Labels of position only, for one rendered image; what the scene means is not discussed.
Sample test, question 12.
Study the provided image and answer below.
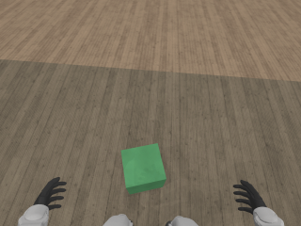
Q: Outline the robot left forearm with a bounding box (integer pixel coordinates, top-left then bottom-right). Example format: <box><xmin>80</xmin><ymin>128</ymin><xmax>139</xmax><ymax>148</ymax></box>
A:
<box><xmin>17</xmin><ymin>204</ymin><xmax>49</xmax><ymax>226</ymax></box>

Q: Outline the right robot hand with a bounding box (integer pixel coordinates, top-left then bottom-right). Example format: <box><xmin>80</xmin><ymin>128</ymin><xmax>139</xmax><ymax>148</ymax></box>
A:
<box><xmin>233</xmin><ymin>180</ymin><xmax>267</xmax><ymax>215</ymax></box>

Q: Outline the left robot thigh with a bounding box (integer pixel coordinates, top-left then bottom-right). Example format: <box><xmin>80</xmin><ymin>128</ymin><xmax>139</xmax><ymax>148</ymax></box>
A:
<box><xmin>103</xmin><ymin>215</ymin><xmax>133</xmax><ymax>226</ymax></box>

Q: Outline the left robot hand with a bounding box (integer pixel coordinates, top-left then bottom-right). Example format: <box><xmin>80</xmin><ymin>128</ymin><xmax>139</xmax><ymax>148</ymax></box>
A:
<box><xmin>33</xmin><ymin>177</ymin><xmax>67</xmax><ymax>211</ymax></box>

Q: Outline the carton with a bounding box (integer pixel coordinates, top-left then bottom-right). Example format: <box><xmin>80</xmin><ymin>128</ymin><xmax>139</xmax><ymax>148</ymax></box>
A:
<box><xmin>121</xmin><ymin>143</ymin><xmax>166</xmax><ymax>195</ymax></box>

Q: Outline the robot right forearm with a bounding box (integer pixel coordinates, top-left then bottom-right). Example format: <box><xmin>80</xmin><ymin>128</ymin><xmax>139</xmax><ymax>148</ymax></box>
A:
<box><xmin>253</xmin><ymin>206</ymin><xmax>285</xmax><ymax>226</ymax></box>

